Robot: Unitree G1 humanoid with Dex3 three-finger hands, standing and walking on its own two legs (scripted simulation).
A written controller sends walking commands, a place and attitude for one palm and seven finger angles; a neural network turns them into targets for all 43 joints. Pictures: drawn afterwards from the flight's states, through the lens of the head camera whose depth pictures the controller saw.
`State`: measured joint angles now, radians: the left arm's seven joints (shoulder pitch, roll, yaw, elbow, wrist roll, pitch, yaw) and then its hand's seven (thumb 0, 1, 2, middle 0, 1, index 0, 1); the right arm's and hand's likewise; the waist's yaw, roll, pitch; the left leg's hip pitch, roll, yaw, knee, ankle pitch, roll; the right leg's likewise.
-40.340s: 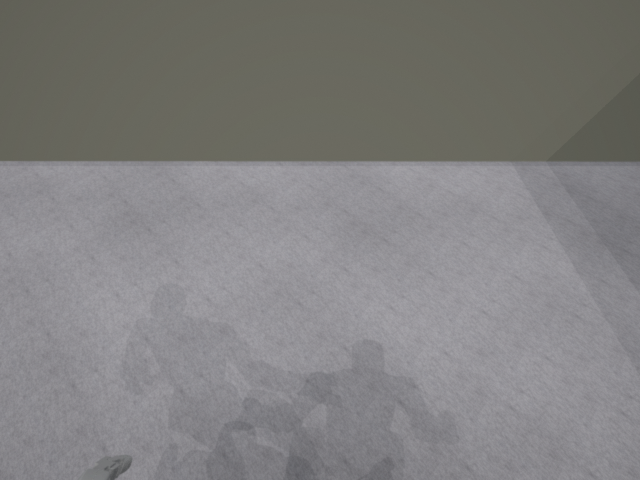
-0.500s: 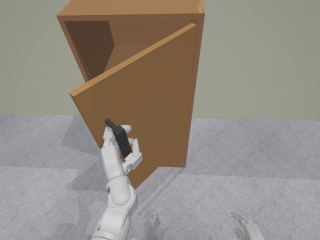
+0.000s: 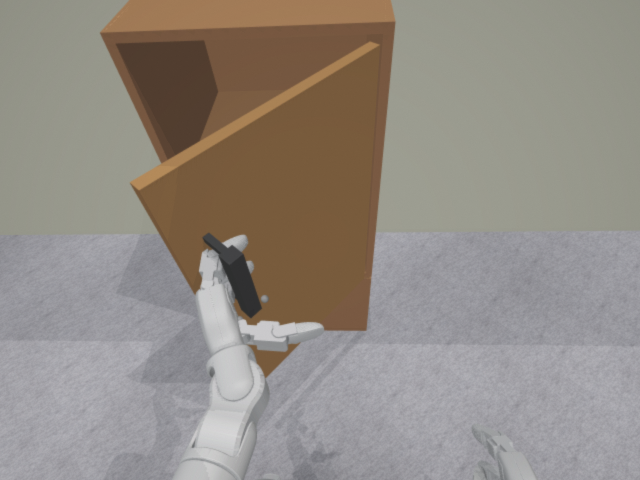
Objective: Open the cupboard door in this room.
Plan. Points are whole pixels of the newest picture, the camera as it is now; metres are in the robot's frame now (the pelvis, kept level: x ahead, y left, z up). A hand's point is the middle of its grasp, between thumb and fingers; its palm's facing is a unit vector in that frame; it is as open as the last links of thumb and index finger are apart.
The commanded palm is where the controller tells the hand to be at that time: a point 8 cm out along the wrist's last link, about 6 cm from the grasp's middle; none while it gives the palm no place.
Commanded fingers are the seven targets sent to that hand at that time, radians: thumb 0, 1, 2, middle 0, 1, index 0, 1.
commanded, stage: open thumb and fingers to let go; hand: left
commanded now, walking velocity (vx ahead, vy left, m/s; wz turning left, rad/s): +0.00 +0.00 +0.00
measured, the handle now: (232, 276) +0.37 +0.13 +0.05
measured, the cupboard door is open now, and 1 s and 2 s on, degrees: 49 50 50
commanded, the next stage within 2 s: slide the hand sideways off the handle in 0.12 s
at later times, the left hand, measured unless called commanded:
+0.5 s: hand (252, 320) +0.30 +0.09 +0.05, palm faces -0.15 -0.99 +0.05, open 16.2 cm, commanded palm +0.28 +0.14 +0.05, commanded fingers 0.00 -0.50 0.30 -0.15 -0.30 -0.15 -0.30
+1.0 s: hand (226, 353) +0.26 +0.12 +0.06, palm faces -0.07 -1.00 +0.01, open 16.3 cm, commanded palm +0.23 +0.17 +0.05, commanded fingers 0.00 -0.50 0.30 -0.15 -0.30 -0.15 -0.30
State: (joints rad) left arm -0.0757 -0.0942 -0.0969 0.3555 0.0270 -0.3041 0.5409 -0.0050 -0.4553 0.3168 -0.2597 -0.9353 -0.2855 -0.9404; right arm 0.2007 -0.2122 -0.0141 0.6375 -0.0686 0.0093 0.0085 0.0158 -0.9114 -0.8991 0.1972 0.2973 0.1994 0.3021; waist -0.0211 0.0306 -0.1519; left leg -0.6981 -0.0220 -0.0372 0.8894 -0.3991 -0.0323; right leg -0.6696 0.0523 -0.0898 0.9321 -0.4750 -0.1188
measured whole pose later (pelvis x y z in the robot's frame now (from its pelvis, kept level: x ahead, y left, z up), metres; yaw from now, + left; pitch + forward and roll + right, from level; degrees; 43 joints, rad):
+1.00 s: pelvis +0.00 +0.07 -0.01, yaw -2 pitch +10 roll -1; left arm 0.22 0.03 -0.25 0.00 -0.01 -0.28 0.16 -0.01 -0.50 0.30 -0.15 -0.30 -0.15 -0.30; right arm 0.24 -0.21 0.04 0.45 -0.01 -0.02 0.02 0.02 -0.91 -0.90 0.20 0.30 0.20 0.30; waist 0.00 0.04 -0.13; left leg -0.72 -0.04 0.01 1.00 -0.46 0.05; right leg -0.67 0.03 -0.04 0.98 -0.50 -0.04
